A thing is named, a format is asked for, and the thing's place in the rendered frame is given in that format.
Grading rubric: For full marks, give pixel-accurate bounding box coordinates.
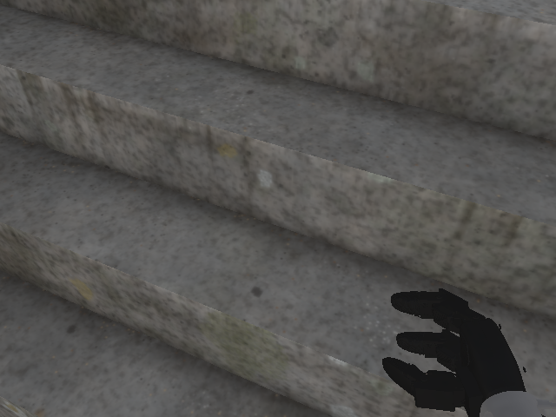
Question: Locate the robot right forearm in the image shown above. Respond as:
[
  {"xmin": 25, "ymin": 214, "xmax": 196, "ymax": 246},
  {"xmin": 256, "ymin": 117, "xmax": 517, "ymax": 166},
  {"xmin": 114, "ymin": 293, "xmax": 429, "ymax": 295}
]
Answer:
[{"xmin": 480, "ymin": 391, "xmax": 546, "ymax": 417}]

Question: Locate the robot right hand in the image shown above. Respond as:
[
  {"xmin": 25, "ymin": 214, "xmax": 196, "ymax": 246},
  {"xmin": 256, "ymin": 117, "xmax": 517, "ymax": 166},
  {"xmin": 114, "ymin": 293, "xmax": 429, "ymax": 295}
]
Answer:
[{"xmin": 382, "ymin": 288, "xmax": 526, "ymax": 417}]

